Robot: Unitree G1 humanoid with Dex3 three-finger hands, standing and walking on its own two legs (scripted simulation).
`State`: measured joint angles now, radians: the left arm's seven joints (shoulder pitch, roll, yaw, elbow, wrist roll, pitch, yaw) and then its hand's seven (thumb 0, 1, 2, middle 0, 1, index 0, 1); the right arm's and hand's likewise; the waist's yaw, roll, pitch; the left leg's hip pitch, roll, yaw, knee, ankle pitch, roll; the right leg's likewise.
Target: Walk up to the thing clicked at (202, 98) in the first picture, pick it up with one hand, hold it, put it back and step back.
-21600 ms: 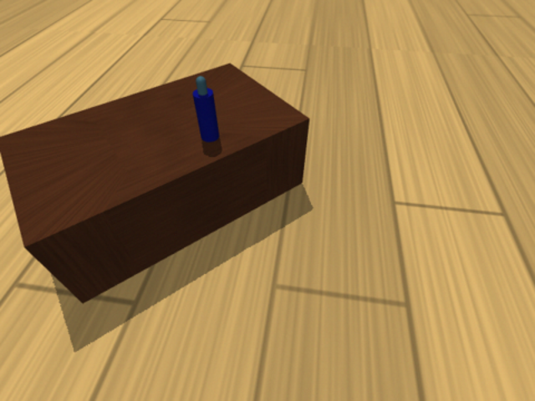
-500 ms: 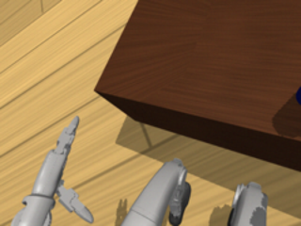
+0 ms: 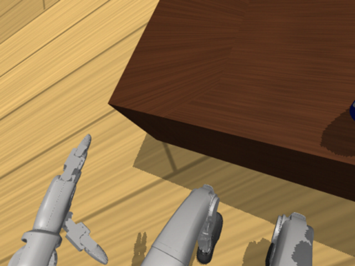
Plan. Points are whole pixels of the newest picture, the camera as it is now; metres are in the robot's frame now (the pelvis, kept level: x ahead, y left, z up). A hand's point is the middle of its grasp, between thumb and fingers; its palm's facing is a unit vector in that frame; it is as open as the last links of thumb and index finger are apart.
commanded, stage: withdraw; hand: right
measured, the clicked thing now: out of the picture +0.55 -0.24 -0.01
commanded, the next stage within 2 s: rise in 0.28 s
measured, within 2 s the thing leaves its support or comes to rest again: rests again in 0.20 s
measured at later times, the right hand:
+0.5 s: hand out of the picture +0.53 -0.35 +0.07, palm faces +0.37 +0.92 -0.13, open 16.8 cm
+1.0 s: hand out of the picture +0.40 -0.35 +0.10, palm faces +0.33 +0.88 -0.34, open 17.3 cm
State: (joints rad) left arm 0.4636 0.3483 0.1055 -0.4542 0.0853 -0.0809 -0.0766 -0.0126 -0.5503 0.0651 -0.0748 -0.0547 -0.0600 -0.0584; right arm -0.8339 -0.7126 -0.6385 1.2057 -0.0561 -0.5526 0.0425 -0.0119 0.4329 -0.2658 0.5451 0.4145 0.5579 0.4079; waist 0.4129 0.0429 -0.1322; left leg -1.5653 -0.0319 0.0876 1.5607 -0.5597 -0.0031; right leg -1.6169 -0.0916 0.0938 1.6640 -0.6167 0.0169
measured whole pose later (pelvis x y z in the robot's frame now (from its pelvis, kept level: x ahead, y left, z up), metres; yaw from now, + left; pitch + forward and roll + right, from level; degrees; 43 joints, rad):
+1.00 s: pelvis +0.06 -0.03 +0.15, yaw -4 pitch +17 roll +4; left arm 0.40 0.20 -0.11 0.02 -0.04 0.13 -0.04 0.00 0.56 0.70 -0.18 -0.24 -0.17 -0.24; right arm -0.36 -0.51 -0.34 0.92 -0.01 0.01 -0.04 -0.01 0.51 -0.07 0.06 0.06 0.06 0.05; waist 0.12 -0.03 -0.17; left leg -0.79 0.00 0.04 0.92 -0.43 -0.03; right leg -0.85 -0.05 0.01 1.03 -0.48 -0.02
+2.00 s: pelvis +0.05 +0.01 +0.18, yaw -7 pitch +2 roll +1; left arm 0.19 0.28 -0.02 0.68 0.08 -0.01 0.05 0.01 0.90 0.90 -0.21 -0.30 -0.20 -0.30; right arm 0.30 -0.27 0.03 0.48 -0.07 0.04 -0.03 -0.01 0.55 -0.05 0.06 0.05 0.06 0.05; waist 0.01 -0.05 -0.02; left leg -0.44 0.01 0.06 0.81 -0.40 0.00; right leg -0.47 -0.04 0.03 0.84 -0.41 0.02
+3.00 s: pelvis +0.05 +0.03 +0.22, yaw -7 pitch -4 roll +0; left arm 0.20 0.34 -0.01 1.14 0.03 0.02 0.00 0.00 0.91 0.90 -0.21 -0.30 -0.20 -0.30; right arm 0.16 -0.32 0.00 1.13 -0.02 0.00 -0.01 -0.01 0.53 -0.06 0.06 0.06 0.06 0.05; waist 0.01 -0.05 0.04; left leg -0.12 0.00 0.07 0.36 -0.18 0.02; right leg -0.13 -0.04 0.03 0.35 -0.16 0.05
